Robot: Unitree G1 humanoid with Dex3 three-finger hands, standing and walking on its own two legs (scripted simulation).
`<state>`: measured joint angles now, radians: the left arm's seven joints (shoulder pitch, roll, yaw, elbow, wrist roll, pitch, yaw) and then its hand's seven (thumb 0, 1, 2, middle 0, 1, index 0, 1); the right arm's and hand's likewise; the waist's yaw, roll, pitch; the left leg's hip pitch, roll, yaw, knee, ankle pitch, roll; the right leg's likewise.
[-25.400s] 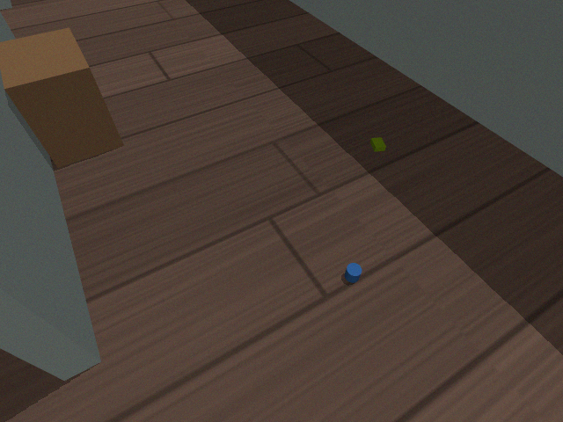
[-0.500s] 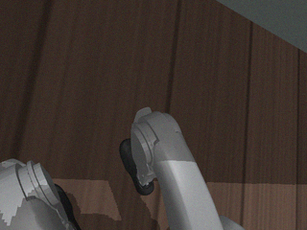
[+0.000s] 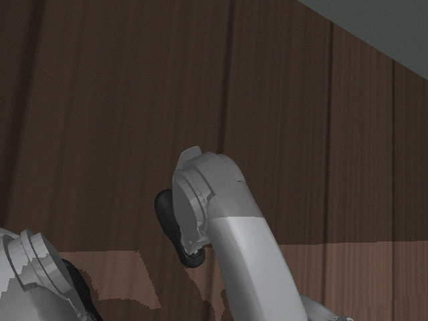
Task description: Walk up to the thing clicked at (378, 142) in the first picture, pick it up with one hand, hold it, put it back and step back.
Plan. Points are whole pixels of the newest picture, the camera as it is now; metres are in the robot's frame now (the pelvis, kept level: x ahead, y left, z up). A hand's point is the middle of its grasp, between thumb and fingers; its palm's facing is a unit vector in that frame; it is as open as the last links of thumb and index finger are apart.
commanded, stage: rest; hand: left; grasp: from above
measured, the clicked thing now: out of the picture +0.47 +0.30 -0.29
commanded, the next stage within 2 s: open in 0.16 s
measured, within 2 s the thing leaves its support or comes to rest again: neither
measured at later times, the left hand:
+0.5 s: hand out of the picture +0.45 +0.30 -0.26, palm faces -0.29 -0.32 -0.90, open 10.2 cm
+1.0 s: hand out of the picture +0.45 +0.30 -0.26, palm faces -0.29 -0.32 -0.90, open 12.0 cm
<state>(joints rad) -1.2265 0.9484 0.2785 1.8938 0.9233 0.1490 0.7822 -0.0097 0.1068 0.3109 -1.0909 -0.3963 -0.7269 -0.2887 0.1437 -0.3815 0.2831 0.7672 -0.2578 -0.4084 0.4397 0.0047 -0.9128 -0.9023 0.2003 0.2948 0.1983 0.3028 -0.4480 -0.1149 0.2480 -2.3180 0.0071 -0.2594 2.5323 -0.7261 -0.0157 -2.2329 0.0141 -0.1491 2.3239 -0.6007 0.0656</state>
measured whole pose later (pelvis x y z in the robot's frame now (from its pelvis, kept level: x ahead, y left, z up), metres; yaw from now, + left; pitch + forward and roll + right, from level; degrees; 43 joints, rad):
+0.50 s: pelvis -0.01 +0.00 +0.01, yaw -1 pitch +27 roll -15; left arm -1.23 0.99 0.23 1.87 0.89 0.16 0.76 0.00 0.09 0.42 -0.93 -0.38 -0.69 -0.34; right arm 0.14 -0.40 0.33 0.72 -0.25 -0.42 0.40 0.01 -0.91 -0.90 0.20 0.30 0.20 0.30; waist -0.47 -0.14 0.29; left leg -2.30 0.01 -0.28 2.52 -0.72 -0.01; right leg -2.21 0.02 -0.16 2.29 -0.58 0.07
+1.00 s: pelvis -0.01 +0.00 +0.01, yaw -1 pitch +27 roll -16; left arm -1.22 1.00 0.22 1.85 0.87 0.17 0.76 0.00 -0.19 0.72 -0.44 -0.67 -0.42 -0.69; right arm 0.14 -0.40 0.34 0.70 -0.24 -0.41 0.40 0.01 -0.91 -0.90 0.20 0.30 0.20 0.30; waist -0.46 -0.15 0.29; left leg -2.29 0.01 -0.28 2.50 -0.72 -0.01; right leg -2.18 0.02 -0.17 2.27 -0.59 0.07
